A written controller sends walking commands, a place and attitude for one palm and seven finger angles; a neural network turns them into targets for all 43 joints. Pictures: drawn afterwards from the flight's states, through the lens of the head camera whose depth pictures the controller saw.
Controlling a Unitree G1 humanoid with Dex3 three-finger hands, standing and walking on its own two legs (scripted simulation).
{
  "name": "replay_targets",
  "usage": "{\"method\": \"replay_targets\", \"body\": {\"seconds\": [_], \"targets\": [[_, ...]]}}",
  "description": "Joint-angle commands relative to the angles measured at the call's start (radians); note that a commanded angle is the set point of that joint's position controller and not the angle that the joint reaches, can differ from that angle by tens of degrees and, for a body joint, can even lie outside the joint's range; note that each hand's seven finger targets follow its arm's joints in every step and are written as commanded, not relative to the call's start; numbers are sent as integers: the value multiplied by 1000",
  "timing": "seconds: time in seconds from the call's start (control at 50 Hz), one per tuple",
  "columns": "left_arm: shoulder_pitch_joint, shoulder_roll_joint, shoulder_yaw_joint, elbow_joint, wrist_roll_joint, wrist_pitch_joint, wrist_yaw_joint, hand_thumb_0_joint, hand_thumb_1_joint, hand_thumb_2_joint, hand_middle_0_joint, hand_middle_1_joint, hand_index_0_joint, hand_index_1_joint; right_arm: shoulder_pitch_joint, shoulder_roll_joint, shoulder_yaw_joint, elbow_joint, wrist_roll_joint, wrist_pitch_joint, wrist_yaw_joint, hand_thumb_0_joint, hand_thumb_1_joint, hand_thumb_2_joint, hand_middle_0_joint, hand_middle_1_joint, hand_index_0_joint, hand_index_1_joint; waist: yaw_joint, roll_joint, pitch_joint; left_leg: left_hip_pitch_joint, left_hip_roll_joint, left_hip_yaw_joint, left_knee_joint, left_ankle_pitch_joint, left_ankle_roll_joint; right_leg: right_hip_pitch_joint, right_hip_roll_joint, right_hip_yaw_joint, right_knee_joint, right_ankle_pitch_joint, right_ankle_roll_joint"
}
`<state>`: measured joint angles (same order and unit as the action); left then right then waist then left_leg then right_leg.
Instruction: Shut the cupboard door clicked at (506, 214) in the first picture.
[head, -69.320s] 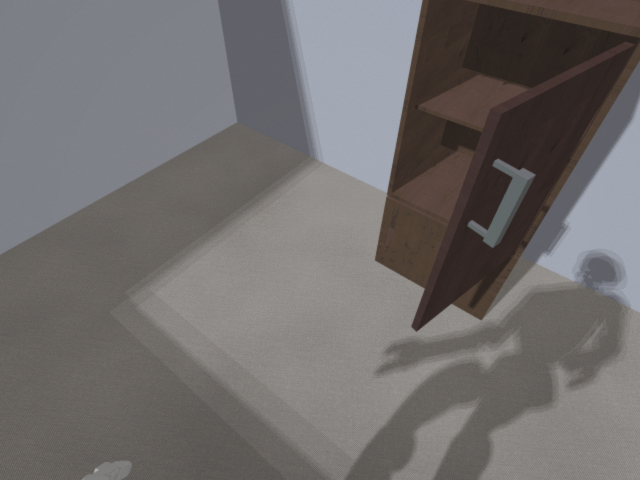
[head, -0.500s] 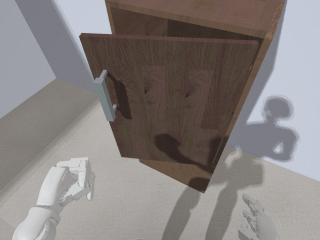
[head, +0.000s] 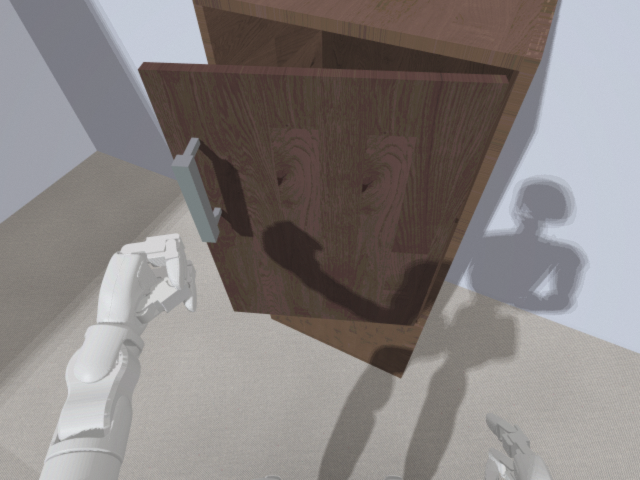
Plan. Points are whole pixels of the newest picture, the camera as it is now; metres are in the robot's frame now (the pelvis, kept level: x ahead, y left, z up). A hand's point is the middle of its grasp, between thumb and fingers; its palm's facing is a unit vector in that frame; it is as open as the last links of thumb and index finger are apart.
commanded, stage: bring the fist close to the handle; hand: left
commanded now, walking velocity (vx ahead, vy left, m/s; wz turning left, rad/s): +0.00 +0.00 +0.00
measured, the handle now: (202, 192) +0.48 +0.20 +0.08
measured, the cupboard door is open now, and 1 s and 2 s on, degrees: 21 21 8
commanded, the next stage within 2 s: push the door shut along its arc in 0.84 s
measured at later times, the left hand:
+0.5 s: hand (209, 239) +0.39 +0.17 +0.08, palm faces -0.07 -1.00 -0.02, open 3.2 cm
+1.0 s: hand (212, 240) +0.39 +0.16 +0.09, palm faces -0.07 -1.00 -0.04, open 3.1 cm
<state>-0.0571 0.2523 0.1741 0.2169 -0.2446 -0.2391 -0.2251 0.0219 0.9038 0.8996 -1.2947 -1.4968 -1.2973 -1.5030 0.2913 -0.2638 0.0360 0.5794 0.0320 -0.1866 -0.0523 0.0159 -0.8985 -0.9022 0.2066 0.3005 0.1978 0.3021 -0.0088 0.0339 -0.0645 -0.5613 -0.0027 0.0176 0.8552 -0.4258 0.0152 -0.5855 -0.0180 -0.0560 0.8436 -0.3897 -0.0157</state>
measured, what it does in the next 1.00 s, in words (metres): stands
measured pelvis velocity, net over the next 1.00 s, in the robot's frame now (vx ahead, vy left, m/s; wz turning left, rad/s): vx -0.01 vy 0.00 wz -0.01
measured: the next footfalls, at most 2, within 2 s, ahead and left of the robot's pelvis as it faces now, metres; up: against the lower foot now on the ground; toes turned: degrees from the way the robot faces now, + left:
none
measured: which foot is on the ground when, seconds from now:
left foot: down 0.00-1.00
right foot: down 0.00-1.00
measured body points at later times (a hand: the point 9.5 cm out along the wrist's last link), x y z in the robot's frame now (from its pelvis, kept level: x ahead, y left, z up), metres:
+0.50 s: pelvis +0.00 +0.00 +0.00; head +0.06 -0.02 +0.45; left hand +0.39 +0.22 +0.09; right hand +0.12 -0.26 -0.11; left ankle +0.00 +0.11 -0.70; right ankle +0.02 -0.11 -0.70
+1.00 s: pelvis -0.01 +0.00 +0.00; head +0.04 -0.01 +0.45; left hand +0.38 +0.21 +0.09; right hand +0.11 -0.26 -0.11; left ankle +0.00 +0.11 -0.70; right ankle +0.02 -0.11 -0.70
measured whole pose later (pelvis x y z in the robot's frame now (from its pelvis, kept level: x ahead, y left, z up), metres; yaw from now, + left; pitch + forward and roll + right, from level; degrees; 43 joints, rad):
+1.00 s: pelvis -0.01 +0.00 +0.00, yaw -1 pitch +9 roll +0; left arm -0.45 0.29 0.20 0.69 -0.20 -0.31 -0.24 0.02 0.90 0.90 -1.30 -1.50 -1.30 -1.50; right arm 0.28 -0.27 0.02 0.60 0.04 -0.08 -0.05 0.01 -0.90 -0.90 0.21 0.30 0.20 0.30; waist -0.04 0.03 -0.06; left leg -0.60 0.00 0.03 0.84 -0.40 0.01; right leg -0.63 -0.01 -0.05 0.83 -0.36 -0.02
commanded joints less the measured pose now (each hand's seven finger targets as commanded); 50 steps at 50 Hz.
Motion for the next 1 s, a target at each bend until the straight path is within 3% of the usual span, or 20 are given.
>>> {"method": "replay_targets", "body": {"seconds": [0.0,0.06,0.12,0.16,0.18,0.24,0.26,0.28,0.34,0.38,0.44,0.54,0.56,0.58,0.64,0.7,0.74,0.8,0.92,0.98], "targets": [[-219,139,39,-103,-9,-24,-40,0,900,900,-1300,-1500,-1300,-1500,-39,-133,-58,-145,10,-31,-10,0,-900,-900,200,300,200,300,-3,-41,-211,45,-6,-25,-134,232,-3,169,9,26,-114,251,-2],[-374,187,75,-130,-28,-35,-43,0,900,900,-1300,-1500,-1300,-1500,-44,-135,-57,-137,8,-23,-21,0,-900,-900,200,300,200,300,-11,-34,-253,65,-7,-26,-126,234,0,187,9,38,-120,256,-2],[-431,181,91,-151,-41,-81,-28,0,900,900,-1300,-1500,-1300,-1500,-49,-123,-56,-132,4,-25,-22,0,-900,-900,200,300,200,300,-2,-18,-327,102,-7,-27,-121,290,-2,221,10,37,-100,322,-3],[-473,210,106,-109,-30,-104,-14,0,900,900,-1300,-1500,-1300,-1500,-38,-125,-56,-107,1,-20,-23,0,-900,-900,200,300,200,300,-9,-19,-323,98,-4,-27,-112,299,-1,207,13,39,-93,329,-3],[-480,184,84,-71,-23,-106,-13,0,900,900,-1300,-1500,-1300,-1500,-37,-122,-55,-102,2,-19,-20,0,-900,-900,200,300,200,300,-16,-16,-306,87,-4,-27,-114,293,-2,199,10,39,-91,331,-1],[-521,195,80,97,-2,-84,-23,0,900,900,-1300,-1500,-1300,-1500,-23,-134,-56,-82,6,2,-16,0,-900,-900,200,300,200,300,-31,-44,-232,28,-5,-24,-118,221,-2,154,8,43,-108,262,1],[-521,228,101,143,9,-71,-28,0,900,900,-1300,-1500,-1300,-1500,-15,-140,-60,-80,8,11,-17,0,-900,-900,200,300,200,300,-27,-43,-229,24,-4,-21,-117,212,0,155,6,47,-115,247,0],[-547,191,65,169,7,-57,-38,0,900,900,-1300,-1500,-1300,-1500,-19,-136,-57,-87,10,17,-15,0,-900,-900,200,300,200,300,-36,-45,-222,18,-8,-17,-119,202,3,151,2,52,-124,244,3],[-644,224,87,208,-2,-41,-53,0,900,900,-1300,-1500,-1300,-1500,-10,-143,-58,-91,11,32,-18,0,-900,-900,200,300,200,300,-32,-29,-271,25,-8,-22,-115,216,1,165,3,52,-120,260,-2],[-709,234,97,169,-9,-64,-54,0,900,900,-1300,-1500,-1300,-1500,-8,-139,-61,-97,8,35,-19,0,-900,-900,200,300,200,300,-26,-4,-347,62,-6,-23,-107,273,1,198,5,52,-101,323,-5],[-733,237,118,152,-19,-111,-40,0,900,900,-1300,-1500,-1300,-1500,10,-135,-66,-90,3,33,-16,0,-900,-900,200,300,200,300,-19,-23,-423,93,-3,-25,-94,338,-2,224,12,47,-79,397,-4],[-587,218,118,249,4,-118,-30,0,900,900,-1300,-1500,-1300,-1500,29,-138,-70,-91,4,52,2,0,-900,-900,200,300,200,300,-2,-53,-345,40,-3,-13,-113,328,-1,213,14,40,-82,397,-3],[-555,249,143,265,12,-110,-30,0,900,900,-1300,-1500,-1300,-1500,31,-146,-74,-95,4,59,2,0,-900,-900,200,300,200,300,7,-58,-337,33,-4,-9,-114,330,2,220,14,42,-87,397,-4],[-576,220,109,257,16,-102,-32,0,900,900,-1300,-1500,-1300,-1500,26,-141,-70,-101,7,64,4,0,-900,-900,200,300,200,300,-8,-56,-312,27,-5,-5,-123,311,3,205,11,42,-95,382,-1],[-609,212,103,216,9,-96,-31,0,900,900,-1300,-1500,-1300,-1500,22,-139,-73,-112,10,73,6,0,-900,-900,200,300,200,300,-13,-50,-300,40,-4,-6,-132,280,4,194,16,42,-112,345,-2],[-692,189,75,109,1,-134,-19,0,900,900,-1300,-1500,-1300,-1500,10,-130,-73,-116,9,65,-1,0,-900,-900,200,300,200,300,-24,-13,-354,96,-2,-12,-131,289,5,196,21,41,-107,341,-4],[-728,178,64,107,1,-155,-6,0,900,900,-1300,-1500,-1300,-1500,8,-128,-70,-102,7,58,-4,0,-900,-900,200,300,200,300,-35,-8,-340,105,1,-19,-132,265,3,168,25,36,-107,309,-4],[-759,222,92,192,15,-162,7,0,900,900,-1300,-1500,-1300,-1500,9,-136,-69,-76,7,58,-12,0,-900,-900,200,300,200,300,-49,-61,-289,54,1,-18,-135,176,7,147,20,47,-124,222,3],[-706,207,79,267,29,-122,-9,0,900,900,-1300,-1500,-1300,-1500,4,-135,-64,-90,9,67,-6,0,-900,-900,200,300,200,300,-21,5,-311,64,-4,-19,-147,192,0,154,16,37,-117,230,-7],[-792,210,64,287,20,-120,-27,0,900,900,-1300,-1500,-1300,-1500,10,-142,-64,-85,11,68,-9,0,-900,-900,200,300,200,300,-52,-47,-301,61,0,-22,-135,198,5,143,18,39,-120,248,-2]]}}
